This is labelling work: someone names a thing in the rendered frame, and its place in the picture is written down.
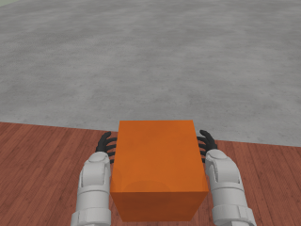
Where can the right robot forearm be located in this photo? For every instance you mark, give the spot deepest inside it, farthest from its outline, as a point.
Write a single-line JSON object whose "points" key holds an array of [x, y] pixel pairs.
{"points": [[229, 199]]}

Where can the left robot forearm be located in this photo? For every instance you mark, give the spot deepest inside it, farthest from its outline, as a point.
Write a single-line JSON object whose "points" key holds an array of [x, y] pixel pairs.
{"points": [[92, 204]]}

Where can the left robot hand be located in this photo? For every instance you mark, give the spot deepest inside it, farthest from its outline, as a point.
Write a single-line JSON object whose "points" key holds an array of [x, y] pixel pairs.
{"points": [[102, 145]]}

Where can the carton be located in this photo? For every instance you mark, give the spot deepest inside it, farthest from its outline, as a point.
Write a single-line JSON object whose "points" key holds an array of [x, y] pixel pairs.
{"points": [[158, 173]]}

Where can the right robot hand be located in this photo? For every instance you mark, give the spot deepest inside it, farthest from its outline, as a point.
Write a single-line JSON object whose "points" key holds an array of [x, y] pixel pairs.
{"points": [[209, 143]]}

